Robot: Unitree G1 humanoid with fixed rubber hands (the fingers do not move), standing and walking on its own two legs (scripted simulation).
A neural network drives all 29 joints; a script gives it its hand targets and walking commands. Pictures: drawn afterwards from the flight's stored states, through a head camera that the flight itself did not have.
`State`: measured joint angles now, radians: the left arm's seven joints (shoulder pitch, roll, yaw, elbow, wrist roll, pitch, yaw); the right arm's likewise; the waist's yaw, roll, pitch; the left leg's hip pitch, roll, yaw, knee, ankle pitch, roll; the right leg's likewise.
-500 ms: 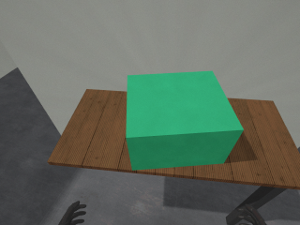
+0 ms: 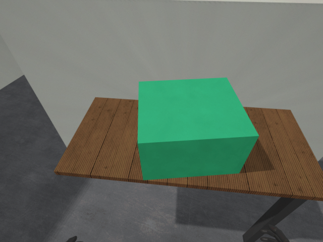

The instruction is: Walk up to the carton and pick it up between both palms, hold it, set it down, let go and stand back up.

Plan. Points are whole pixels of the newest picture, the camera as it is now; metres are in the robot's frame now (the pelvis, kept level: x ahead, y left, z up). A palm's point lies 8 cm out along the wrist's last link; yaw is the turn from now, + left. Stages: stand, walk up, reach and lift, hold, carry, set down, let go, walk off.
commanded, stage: stand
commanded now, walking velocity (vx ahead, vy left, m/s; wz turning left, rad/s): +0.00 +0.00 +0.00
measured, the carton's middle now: (187, 126) +0.47 -0.04 +0.00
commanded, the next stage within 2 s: none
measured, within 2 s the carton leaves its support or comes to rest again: neither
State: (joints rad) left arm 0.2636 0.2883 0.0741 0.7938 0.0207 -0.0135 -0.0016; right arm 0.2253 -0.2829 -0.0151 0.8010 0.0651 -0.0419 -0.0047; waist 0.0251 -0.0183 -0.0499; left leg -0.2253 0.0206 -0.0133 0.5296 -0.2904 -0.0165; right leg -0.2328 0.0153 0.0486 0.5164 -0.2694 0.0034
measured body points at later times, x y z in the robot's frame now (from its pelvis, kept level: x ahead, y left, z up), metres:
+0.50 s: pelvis +0.00 +0.00 +0.00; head -0.03 +0.00 +0.45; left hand +0.08 +0.29 -0.12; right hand +0.12 -0.27 -0.11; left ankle +0.00 +0.13 -0.74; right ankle +0.01 -0.13 -0.74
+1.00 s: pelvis +0.00 +0.00 +0.00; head -0.02 +0.00 +0.45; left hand +0.08 +0.28 -0.12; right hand +0.11 -0.28 -0.12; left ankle +0.00 +0.13 -0.74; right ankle +0.01 -0.13 -0.74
